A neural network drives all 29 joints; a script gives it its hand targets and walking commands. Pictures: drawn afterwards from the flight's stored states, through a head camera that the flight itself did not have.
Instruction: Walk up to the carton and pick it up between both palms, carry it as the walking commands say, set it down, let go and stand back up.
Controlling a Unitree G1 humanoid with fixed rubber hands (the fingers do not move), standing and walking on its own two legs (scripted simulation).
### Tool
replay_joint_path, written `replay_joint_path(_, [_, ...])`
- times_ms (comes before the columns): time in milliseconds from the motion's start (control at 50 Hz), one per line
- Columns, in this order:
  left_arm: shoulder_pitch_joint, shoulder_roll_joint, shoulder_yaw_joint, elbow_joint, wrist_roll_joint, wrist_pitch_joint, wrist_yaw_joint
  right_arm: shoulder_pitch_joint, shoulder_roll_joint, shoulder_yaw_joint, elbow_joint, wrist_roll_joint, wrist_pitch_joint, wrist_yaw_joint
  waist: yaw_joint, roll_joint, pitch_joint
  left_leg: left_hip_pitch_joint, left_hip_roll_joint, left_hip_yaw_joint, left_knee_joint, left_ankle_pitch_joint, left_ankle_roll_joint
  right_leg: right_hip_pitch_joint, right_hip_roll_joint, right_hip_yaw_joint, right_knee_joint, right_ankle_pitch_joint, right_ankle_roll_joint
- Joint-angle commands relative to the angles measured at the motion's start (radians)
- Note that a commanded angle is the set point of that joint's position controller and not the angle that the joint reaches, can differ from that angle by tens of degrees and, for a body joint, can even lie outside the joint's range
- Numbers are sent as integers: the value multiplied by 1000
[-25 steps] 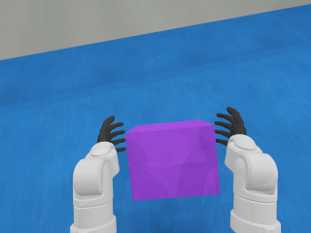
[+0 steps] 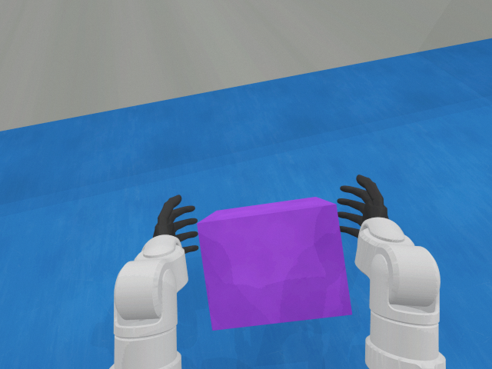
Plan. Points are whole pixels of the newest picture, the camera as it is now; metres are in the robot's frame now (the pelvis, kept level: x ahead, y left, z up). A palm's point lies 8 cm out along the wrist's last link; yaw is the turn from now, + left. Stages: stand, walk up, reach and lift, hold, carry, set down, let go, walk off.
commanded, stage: carry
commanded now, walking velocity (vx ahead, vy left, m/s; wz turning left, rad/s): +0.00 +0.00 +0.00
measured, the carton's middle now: (272, 253) +0.32 -0.01 -0.02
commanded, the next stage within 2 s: none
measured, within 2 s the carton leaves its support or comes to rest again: neither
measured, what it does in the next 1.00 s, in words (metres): steps on the spot: right foot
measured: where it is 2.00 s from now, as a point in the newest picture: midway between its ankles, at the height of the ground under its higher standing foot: outside the picture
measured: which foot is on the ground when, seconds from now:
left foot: down 0.00-1.00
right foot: down 0.00-0.20, up 0.22-0.30, down 0.32-1.00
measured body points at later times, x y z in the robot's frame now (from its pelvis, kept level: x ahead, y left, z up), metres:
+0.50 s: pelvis +0.03 -0.01 -0.01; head +0.02 -0.02 +0.44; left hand +0.32 +0.13 +0.07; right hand +0.32 -0.17 +0.08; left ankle -0.05 +0.08 -0.74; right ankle +0.01 -0.13 -0.73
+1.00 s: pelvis +0.03 +0.01 -0.01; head +0.02 +0.01 +0.44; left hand +0.31 +0.16 +0.05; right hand +0.33 -0.14 +0.06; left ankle -0.05 +0.08 -0.73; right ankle +0.01 -0.13 -0.73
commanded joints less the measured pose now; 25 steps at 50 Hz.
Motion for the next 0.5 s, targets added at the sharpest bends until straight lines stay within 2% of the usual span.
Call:
replay_joint_path(0, [-556,-947,-619,-137,-362,-43,-261,-248,967,564,-11,342,-11,242,-3,-62,-388,100,94,-35,230,1204,-93,284,-25,30,-33,813,-50])
replay_joint_path(20, [-507,-959,-599,-80,-348,-39,-264,-263,968,569,-6,342,-6,244,8,-186,-401,-107,49,2,220,852,-116,481,-104,101,63,1232,-98])
replay_joint_path(40, [-523,-967,-621,-109,-374,-45,-272,-285,974,576,-41,352,-11,242,3,-303,-407,-267,11,14,173,351,-114,606,-192,162,114,1512,-149])
replay_joint_path(60, [-440,-970,-612,-53,-351,-35,-274,-254,982,597,-38,347,-5,241,-14,-360,-364,-272,0,4,17,53,-105,568,-226,183,121,1606,-158])
replay_joint_path(80, [-483,-941,-585,-57,-342,-40,-275,-350,962,610,-41,365,-6,246,-18,-312,-354,-123,-8,16,-135,105,-83,425,-207,111,139,1498,-118])
replay_joint_path(100, [-510,-954,-590,-47,-348,-36,-275,-402,958,597,-45,366,-2,252,-18,-215,-336,45,22,-12,-168,314,-54,242,-154,65,147,1209,-62])
replay_joint_path(120, [-537,-961,-598,-82,-352,-43,-274,-400,968,589,-60,370,-17,256,-25,-68,-288,193,65,-60,-57,685,-13,44,-100,23,228,976,-14])
replay_joint_path(140, [-697,-990,-646,-170,-388,-59,-274,-465,1003,585,-65,385,-31,263,-37,84,-261,352,161,-144,-7,1085,39,-179,-54,1,321,537,14])
replay_joint_path(160, [-675,-984,-622,-139,-370,-54,-269,-475,999,592,-73,385,-33,253,-36,174,-203,502,263,-272,-19,1452,116,-403,16,9,363,-198,31])
replay_joint_path(180, [-706,-993,-624,-167,-376,-62,-264,-450,1024,590,-49,387,-31,255,-33,164,-157,584,305,-303,-27,1643,143,-493,11,76,328,-356,11])
replay_joint_path(200, [-689,-994,-646,-170,-383,-66,-258,-429,998,583,-78,381,-40,253,-32,184,-125,579,311,-292,-18,1678,134,-525,21,79,302,-344,9])
replay_joint_path(220, [-741,-997,-655,-185,-395,-66,-267,-471,1036,585,-63,377,-39,254,-25,67,-123,453,290,-294,-55,1414,117,-413,5,105,186,-250,-6])
replay_joint_path(240, [-768,-1005,-650,-198,-412,-73,-267,-480,1044,585,-57,379,-46,248,-20,67,-117,278,243,-252,-64,1251,90,-269,34,81,123,-181,-15])
replay_joint_path(260, [-687,-1020,-639,-155,-396,-63,-268,-457,1056,585,-51,381,-50,247,-4,85,-167,187,193,-181,-31,1172,56,-103,47,56,44,-54,-24])
replay_joint_path(280, [-650,-1010,-632,-148,-389,-70,-277,-437,1045,593,-50,375,-60,248,8,35,-280,95,176,-123,27,958,35,104,12,64,-90,175,-35])
replay_joint_path(300, [-713,-1006,-640,-185,-400,-82,-272,-464,1032,595,-54,374,-60,248,9,-53,-354,-7,108,-61,117,538,-15,251,-103,161,-93,593,-78])
replay_joint_path(320, [-614,-999,-610,-103,-365,-71,-272,-429,1034,609,-21,380,-51,250,-5,-228,-371,-72,50,-25,193,36,-44,283,-234,337,-90,960,-157])
replay_joint_path(340, [-610,-1009,-610,-101,-337,-78,-266,-461,1028,631,-31,401,-38,270,-4,-282,-336,-14,-8,-47,204,-186,-45,141,-271,424,-92,1109,-220])
replay_joint_path(360, [-594,-1009,-581,-100,-302,-82,-256,-521,1018,658,-64,431,-38,283,-3,-253,-309,1,4,-50,95,-213,-58,135,-250,410,-81,1077,-224])
replay_joint_path(380, [-577,-1005,-555,-96,-300,-86,-256,-533,1023,684,-79,444,-39,281,-18,-302,-333,73,32,-50,-17,-91,-55,117,-233,305,-70,973,-173])
replay_joint_path(400, [-558,-1004,-561,-61,-301,-78,-258,-491,1027,675,-33,436,-37,280,-28,-208,-353,131,73,-71,-118,127,-49,159,-194,195,-7,943,-128])
replay_joint_path(420, [-519,-1009,-564,-73,-301,-83,-259,-495,1045,681,-72,449,-43,282,-19,-143,-380,170,97,-108,-87,420,-47,130,-138,117,47,852,-89])
replay_joint_path(440, [-525,-1020,-578,-71,-325,-79,-271,-473,1046,664,-74,434,-46,277,-14,-133,-411,195,104,-123,-34,573,-20,115,-112,106,53,755,-79])
replay_joint_path(460, [-515,-1030,-598,-41,-327,-76,-269,-440,1047,631,-45,423,-45,279,-12,-59,-391,250,135,-145,-45,772,-3,17,-84,99,93,582,-73])
replay_joint_path(480, [-620,-1037,-629,-105,-357,-75,-276,-446,1049,610,-36,409,-47,280,-8,29,-395,240,174,-164,-14,952,20,26,-57,99,77,431,-66])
